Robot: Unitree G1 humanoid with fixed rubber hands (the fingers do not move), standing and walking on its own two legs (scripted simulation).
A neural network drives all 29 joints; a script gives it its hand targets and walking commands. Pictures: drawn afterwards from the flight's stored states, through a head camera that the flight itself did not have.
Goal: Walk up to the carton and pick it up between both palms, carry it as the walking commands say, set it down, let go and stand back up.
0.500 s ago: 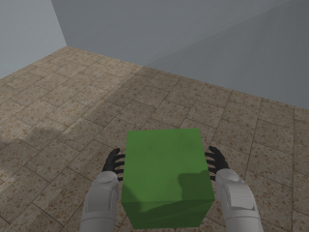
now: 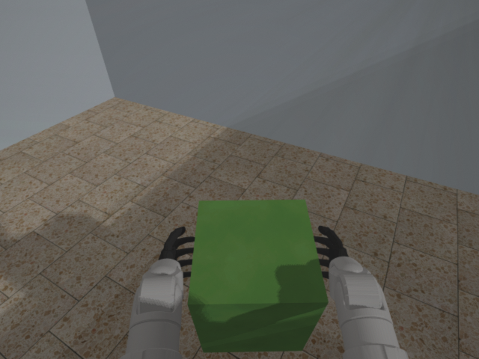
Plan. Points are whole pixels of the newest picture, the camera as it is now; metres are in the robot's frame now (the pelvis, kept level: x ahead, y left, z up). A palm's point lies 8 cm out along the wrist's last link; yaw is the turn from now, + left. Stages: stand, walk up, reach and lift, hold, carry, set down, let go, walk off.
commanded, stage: hold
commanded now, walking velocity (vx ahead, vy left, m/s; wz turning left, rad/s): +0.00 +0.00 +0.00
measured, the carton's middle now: (252, 278) +0.31 +0.00 -0.04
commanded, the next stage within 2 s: set down in 0.20 s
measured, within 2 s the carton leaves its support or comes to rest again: neither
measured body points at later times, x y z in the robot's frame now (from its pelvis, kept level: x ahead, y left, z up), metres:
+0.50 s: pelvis -0.01 +0.01 +0.00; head -0.03 +0.01 +0.45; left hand +0.31 +0.15 +0.02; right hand +0.29 -0.15 +0.01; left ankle +0.03 +0.13 -0.74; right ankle +0.03 -0.12 -0.74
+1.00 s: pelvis -0.03 +0.01 -0.03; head +0.07 +0.01 +0.40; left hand +0.32 +0.14 -0.07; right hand +0.31 -0.15 -0.07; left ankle +0.03 +0.13 -0.74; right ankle +0.03 -0.12 -0.74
